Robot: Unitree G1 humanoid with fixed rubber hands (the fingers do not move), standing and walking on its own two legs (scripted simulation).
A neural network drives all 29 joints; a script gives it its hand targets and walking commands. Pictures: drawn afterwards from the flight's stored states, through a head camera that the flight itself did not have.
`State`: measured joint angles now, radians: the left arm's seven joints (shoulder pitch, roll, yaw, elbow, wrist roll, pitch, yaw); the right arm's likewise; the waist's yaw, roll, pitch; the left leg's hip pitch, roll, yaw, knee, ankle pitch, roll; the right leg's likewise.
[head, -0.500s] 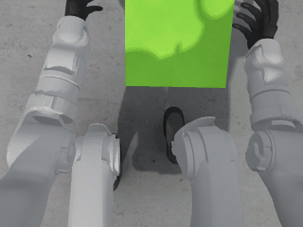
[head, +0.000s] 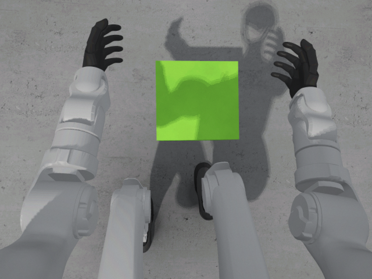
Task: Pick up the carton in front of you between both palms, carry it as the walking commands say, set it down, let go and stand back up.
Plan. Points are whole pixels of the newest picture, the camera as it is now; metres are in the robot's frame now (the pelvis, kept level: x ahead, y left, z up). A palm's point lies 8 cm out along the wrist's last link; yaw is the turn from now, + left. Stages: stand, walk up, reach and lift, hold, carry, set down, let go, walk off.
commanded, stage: set down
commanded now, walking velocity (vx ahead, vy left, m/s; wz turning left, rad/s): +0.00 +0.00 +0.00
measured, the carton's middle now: (193, 107) +0.46 -0.10 -0.38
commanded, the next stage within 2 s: let go in 0.38 s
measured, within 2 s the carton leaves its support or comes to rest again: neither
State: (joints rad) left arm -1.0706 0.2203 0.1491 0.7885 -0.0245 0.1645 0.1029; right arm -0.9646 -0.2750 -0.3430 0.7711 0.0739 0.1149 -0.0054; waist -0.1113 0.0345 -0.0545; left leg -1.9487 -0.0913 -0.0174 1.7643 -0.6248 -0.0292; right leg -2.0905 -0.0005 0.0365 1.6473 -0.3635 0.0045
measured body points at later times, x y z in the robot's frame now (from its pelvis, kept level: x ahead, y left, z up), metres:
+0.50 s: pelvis +0.04 -0.01 +0.14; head +0.31 -0.05 +0.50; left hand +0.53 +0.10 +0.03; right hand +0.45 -0.30 +0.03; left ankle +0.06 +0.12 -0.47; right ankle +0.14 -0.12 -0.47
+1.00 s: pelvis +0.10 -0.02 +0.25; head +0.23 -0.03 +0.68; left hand +0.38 +0.17 +0.15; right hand +0.30 -0.28 +0.16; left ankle +0.06 +0.12 -0.47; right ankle +0.14 -0.12 -0.47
